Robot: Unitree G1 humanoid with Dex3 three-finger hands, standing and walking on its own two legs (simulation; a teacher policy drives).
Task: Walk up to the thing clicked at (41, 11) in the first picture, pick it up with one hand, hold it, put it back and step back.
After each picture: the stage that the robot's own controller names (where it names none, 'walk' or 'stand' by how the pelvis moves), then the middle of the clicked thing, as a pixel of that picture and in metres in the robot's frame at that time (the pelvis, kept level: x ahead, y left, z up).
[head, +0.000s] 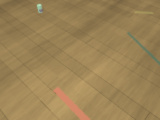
stand; (39, 8) +2.16 +0.65 -0.72
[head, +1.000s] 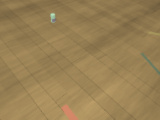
walk; (53, 18) +2.08 +0.34 -0.70
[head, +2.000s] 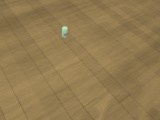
walk; (64, 31) +1.47 +0.16 -0.72
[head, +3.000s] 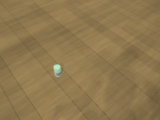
walk; (57, 70) +0.94 +0.22 -0.71
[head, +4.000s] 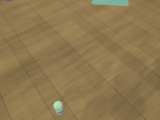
walk; (58, 107) +0.54 +0.24 -0.70
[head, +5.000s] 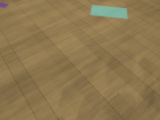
stand; out of the picture +0.38 +0.20 -0.72
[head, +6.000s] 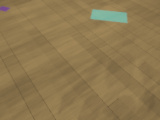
stand; out of the picture +0.37 +0.20 -0.73
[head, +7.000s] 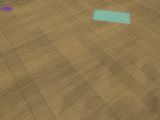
stand; out of the picture +0.37 +0.20 -0.73
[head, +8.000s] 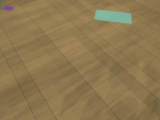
stand; out of the picture +0.36 +0.20 -0.73
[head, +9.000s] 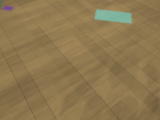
go down; out of the picture +0.36 +0.20 -0.73
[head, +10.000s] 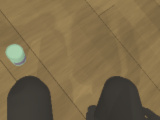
go down; (16, 55) +0.44 +0.26 -0.31
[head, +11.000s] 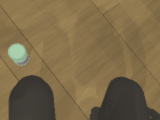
approach; (19, 55) +0.43 +0.27 -0.29
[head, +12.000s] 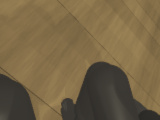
close in; out of the picture +0.41 +0.31 -0.22
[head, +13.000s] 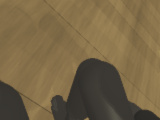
close; out of the picture +0.40 +0.32 -0.21
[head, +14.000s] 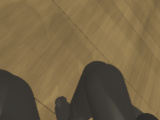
lift; out of the picture +0.38 +0.29 -0.21
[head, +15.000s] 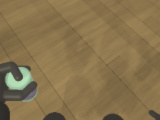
lift; (23, 85) +0.33 +0.20 -0.01
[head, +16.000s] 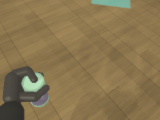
hold; (36, 90) +0.32 +0.17 +0.00
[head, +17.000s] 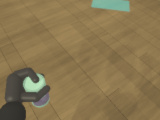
hold; (37, 91) +0.33 +0.17 -0.01
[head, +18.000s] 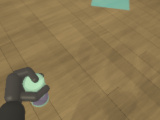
crouch; (37, 90) +0.33 +0.18 -0.01
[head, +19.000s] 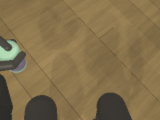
crouch; (12, 57) +0.43 +0.23 -0.09
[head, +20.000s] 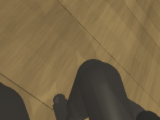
lower; out of the picture +0.40 +0.33 -0.23
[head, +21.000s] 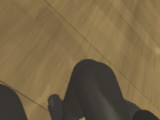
lower; out of the picture +0.41 +0.34 -0.22
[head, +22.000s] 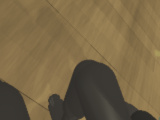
lower; out of the picture +0.40 +0.34 -0.23
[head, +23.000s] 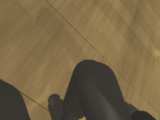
lower; out of the picture +0.40 +0.34 -0.23
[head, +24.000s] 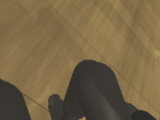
loosen; out of the picture +0.40 +0.33 -0.23
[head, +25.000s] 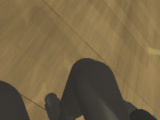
withdraw; out of the picture +0.40 +0.33 -0.23
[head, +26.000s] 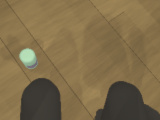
walk; (29, 59) +0.45 +0.27 -0.33
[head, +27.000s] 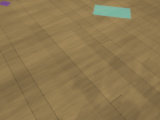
stand; out of the picture +0.38 +0.20 -0.66
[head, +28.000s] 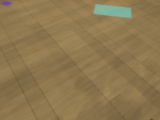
stand; out of the picture +0.39 +0.22 -0.67
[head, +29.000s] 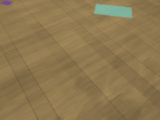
stand; out of the picture +0.39 +0.21 -0.67
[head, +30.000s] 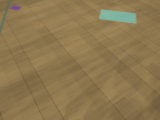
stand; out of the picture +0.41 +0.20 -0.72
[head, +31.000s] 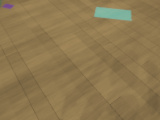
stand; out of the picture +0.38 +0.21 -0.73
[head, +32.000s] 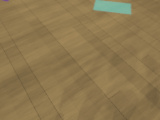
walk; out of the picture +0.38 +0.21 -0.72
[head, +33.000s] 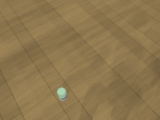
walk; (62, 94) +0.55 +0.20 -0.70
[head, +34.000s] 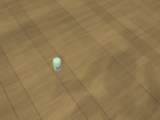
walk; (57, 64) +0.84 +0.20 -0.70
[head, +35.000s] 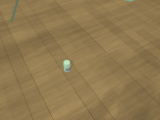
stand; (67, 66) +1.01 +0.19 -0.71
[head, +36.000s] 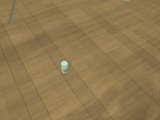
stand; (64, 67) +1.01 +0.20 -0.73
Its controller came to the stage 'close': yes
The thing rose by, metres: 0.71
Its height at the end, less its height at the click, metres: +0.00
